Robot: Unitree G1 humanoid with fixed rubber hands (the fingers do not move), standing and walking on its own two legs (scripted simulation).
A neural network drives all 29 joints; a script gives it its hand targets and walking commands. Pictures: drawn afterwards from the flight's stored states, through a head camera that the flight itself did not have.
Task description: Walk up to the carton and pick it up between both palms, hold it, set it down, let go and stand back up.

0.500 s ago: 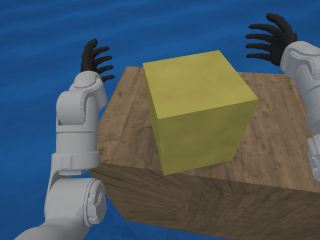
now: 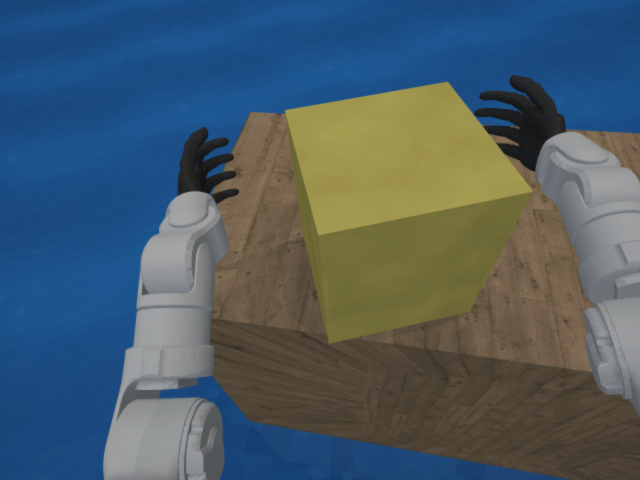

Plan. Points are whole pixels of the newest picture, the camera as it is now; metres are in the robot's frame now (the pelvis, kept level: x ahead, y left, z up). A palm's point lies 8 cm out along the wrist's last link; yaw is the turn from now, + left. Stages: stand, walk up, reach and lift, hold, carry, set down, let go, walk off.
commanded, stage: reach and lift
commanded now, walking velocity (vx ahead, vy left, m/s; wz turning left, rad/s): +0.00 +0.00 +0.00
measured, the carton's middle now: (385, 219) +0.44 +0.00 +0.06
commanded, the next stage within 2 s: none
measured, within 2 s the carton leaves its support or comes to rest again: neither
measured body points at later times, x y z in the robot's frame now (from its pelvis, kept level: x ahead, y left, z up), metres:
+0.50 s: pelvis +0.00 -0.01 +0.00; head +0.07 -0.02 +0.45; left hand +0.40 +0.20 +0.12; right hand +0.51 -0.15 +0.13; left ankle +0.01 +0.15 -0.75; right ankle +0.02 -0.09 -0.75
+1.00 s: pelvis +0.00 -0.01 +0.00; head +0.06 -0.02 +0.45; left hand +0.41 +0.17 +0.13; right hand +0.50 -0.13 +0.13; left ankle +0.01 +0.15 -0.75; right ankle +0.02 -0.09 -0.75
